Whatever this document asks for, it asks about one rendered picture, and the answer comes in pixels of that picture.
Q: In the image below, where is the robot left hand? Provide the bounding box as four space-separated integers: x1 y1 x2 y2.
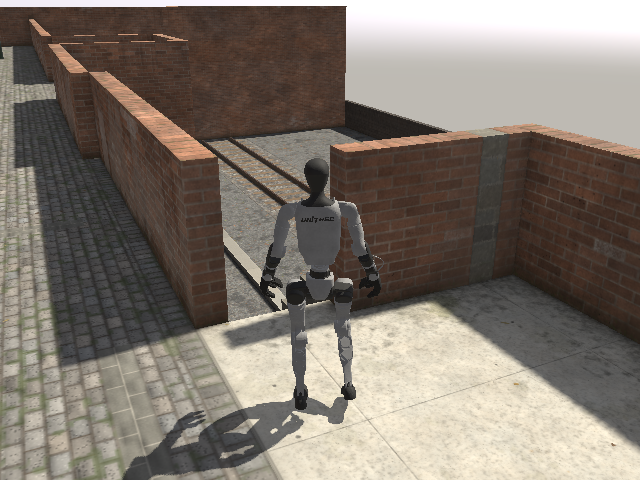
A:
260 277 283 298

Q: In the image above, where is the robot right thigh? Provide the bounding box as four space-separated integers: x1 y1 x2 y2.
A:
333 278 354 336

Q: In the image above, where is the robot right forearm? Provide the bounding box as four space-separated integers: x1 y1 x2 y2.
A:
358 241 379 281

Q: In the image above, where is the right robot upper arm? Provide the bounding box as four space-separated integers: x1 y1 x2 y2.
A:
338 201 368 257

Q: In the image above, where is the robot left forearm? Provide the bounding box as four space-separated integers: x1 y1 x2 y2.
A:
262 243 281 281

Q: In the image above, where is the left robot upper arm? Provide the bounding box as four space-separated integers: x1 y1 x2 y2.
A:
270 202 297 258

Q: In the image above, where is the robot torso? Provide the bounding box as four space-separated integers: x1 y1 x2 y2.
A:
295 197 342 300

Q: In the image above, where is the robot right hand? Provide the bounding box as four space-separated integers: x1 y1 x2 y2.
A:
359 275 382 298

